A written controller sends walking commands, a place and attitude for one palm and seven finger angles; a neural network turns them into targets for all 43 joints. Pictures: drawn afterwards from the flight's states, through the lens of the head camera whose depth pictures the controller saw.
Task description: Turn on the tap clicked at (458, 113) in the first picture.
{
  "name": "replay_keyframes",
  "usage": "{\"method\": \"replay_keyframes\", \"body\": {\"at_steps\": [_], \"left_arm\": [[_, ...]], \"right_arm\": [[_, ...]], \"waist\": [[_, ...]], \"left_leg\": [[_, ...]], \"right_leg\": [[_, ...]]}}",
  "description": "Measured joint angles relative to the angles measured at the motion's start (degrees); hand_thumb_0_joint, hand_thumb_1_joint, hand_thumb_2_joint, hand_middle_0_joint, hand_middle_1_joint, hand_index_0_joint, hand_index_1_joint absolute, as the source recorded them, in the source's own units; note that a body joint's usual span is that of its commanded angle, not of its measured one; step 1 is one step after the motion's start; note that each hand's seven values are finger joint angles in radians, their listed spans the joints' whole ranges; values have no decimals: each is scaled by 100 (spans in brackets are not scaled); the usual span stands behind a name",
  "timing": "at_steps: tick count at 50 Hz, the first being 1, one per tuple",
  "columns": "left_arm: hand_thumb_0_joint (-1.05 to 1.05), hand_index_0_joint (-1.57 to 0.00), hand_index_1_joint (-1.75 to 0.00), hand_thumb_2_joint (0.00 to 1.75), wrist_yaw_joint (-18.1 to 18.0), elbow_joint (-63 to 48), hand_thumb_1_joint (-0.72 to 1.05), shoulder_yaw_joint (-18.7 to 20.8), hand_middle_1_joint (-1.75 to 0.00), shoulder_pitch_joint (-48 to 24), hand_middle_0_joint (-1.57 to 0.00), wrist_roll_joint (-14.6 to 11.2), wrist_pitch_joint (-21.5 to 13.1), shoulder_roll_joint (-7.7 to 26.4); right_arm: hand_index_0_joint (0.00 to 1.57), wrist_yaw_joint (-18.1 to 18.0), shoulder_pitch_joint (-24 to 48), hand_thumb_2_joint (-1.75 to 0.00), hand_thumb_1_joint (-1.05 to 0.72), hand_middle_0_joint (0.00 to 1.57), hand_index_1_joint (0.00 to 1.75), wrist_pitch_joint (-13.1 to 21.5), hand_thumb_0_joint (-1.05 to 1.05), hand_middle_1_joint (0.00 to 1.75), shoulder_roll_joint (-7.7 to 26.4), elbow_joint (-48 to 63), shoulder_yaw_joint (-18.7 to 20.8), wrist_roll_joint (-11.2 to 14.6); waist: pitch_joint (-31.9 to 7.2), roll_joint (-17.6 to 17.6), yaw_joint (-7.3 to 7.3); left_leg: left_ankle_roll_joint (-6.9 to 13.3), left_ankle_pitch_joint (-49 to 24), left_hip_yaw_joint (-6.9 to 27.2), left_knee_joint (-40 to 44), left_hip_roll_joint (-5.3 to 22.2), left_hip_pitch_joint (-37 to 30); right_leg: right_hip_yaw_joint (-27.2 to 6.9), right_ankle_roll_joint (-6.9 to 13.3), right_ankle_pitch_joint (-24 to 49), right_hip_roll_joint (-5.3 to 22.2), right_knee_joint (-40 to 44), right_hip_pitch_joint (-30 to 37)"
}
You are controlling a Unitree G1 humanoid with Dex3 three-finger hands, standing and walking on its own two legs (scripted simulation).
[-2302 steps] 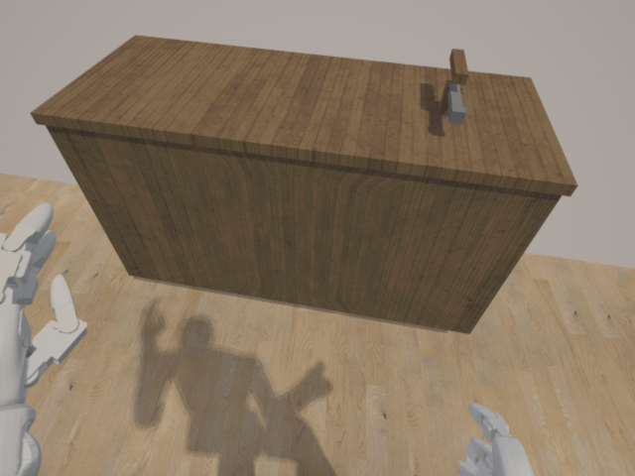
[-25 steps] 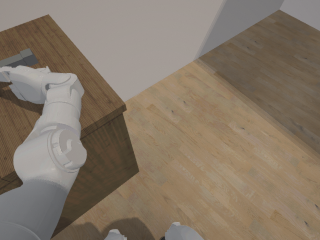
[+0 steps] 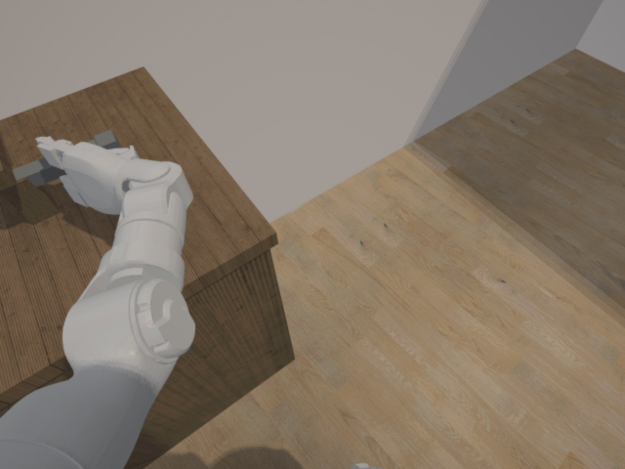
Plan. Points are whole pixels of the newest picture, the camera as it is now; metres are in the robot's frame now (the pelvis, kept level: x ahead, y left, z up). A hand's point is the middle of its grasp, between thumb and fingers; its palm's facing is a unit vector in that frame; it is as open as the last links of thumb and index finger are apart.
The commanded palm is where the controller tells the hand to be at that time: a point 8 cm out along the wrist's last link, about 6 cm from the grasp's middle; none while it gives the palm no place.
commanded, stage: lift the hand up off the lever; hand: left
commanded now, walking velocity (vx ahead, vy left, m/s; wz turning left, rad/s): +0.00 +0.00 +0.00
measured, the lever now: (109, 145) +0.57 +0.23 +0.09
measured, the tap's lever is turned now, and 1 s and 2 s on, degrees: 86 86 86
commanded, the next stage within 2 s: draw the hand back beside the body in 1.26 s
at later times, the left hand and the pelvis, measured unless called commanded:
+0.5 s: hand (117, 145) +0.50 +0.18 +0.15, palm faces +0.80 -0.58 -0.17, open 7.8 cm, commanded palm +0.44 +0.19 +0.15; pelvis +0.01 +0.03 +0.01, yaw +0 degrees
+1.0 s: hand (124, 137) +0.50 +0.16 +0.16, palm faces +0.77 -0.61 -0.21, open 7.8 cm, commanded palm +0.44 +0.18 +0.17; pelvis -0.01 +0.04 +0.01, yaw -1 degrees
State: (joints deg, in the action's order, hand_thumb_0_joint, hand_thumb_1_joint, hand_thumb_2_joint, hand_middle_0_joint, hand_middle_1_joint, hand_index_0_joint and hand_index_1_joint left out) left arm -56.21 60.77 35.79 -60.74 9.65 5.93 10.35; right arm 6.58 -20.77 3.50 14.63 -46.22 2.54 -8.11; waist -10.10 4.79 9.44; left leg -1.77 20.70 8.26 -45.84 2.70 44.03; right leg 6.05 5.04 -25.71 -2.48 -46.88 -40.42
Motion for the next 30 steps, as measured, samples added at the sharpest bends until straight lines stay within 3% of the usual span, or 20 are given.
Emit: {"method": "replay_keyframes", "body": {"at_steps": [14, 30], "left_arm": [[1, -16, -15, 90, -23, -677, 90, -249, -15, 363, -15, -117, 301, -533], [1, -16, -15, 90, -141, -734, 90, -910, -15, 352, -16, -141, 546, -950]], "right_arm": [[20, -37, 134, -90, -91, 20, 30, -124, 0, 30, -93, -22, 87, 9], [20, -19, 276, -90, -91, 20, 30, -216, 0, 30, -172, -178, 92, 64]], "waist": [[24, -23, -145], [68, -60, -327]], "left_leg": [[-153, 48, -146, 148, -62, -416], [-168, -65, -209, 426, -177, -866]], "right_leg": [[-103, -156, -12, 107, 191, 428], [-138, -313, 152, 244, 498, 900]]}}
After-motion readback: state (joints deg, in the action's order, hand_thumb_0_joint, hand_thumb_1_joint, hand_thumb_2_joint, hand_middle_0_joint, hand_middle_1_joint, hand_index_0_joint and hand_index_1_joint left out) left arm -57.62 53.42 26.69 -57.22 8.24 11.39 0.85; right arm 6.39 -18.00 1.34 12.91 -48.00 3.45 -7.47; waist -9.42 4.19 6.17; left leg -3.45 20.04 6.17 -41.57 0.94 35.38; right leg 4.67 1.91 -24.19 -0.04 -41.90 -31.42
